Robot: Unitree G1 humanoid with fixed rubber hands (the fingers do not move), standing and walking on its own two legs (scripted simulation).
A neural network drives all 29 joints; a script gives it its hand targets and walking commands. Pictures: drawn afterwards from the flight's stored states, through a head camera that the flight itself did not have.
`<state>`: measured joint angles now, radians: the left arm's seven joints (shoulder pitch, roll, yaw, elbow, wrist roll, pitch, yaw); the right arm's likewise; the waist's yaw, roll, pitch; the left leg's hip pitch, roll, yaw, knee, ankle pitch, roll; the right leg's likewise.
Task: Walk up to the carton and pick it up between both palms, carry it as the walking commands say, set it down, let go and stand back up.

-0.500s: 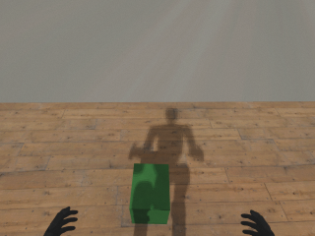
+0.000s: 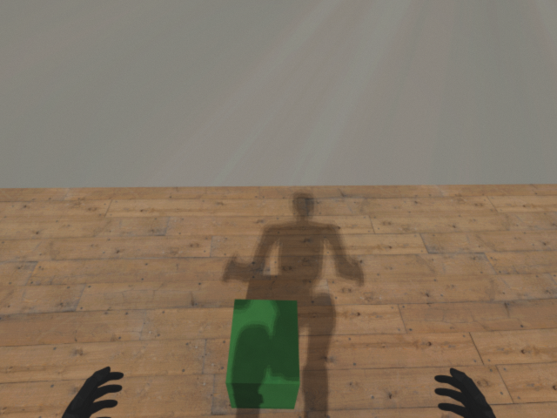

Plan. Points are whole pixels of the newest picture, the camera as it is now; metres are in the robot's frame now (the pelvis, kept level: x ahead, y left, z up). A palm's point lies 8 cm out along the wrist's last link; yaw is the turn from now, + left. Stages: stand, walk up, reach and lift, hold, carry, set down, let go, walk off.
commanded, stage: stand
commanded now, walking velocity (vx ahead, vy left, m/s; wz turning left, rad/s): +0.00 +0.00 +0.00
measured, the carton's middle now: (264, 354) +0.48 +0.03 -0.64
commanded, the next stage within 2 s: none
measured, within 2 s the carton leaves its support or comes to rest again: neither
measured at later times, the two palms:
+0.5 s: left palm out of the picture +0.15 +0.28 -0.06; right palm out of the picture +0.14 -0.28 -0.07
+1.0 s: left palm out of the picture +0.13 +0.28 -0.06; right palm out of the picture +0.12 -0.28 -0.07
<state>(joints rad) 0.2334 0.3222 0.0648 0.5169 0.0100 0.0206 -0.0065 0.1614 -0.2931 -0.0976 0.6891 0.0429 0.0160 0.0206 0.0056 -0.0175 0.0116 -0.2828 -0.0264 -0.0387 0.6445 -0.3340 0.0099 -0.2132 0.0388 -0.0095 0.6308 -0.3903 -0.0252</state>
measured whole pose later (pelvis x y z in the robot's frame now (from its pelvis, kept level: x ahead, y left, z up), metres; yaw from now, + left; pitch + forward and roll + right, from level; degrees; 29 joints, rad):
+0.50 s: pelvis -0.01 +0.00 +0.00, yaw +0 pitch -2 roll +0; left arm 0.23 0.32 0.06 0.54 0.01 -0.01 0.00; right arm 0.16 -0.29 -0.10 0.72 0.04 0.00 0.02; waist 0.01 -0.02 -0.01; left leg -0.28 -0.03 -0.04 0.64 -0.33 0.01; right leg -0.21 0.04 -0.01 0.63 -0.38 -0.03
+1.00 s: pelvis -0.02 +0.00 +0.00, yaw +0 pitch -3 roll +0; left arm 0.23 0.32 0.06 0.57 0.01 -0.02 0.00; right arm 0.16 -0.30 -0.10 0.76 0.04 -0.01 0.01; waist 0.01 -0.02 -0.01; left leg -0.28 -0.03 -0.04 0.64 -0.31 0.01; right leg -0.21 0.04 -0.01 0.63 -0.36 -0.03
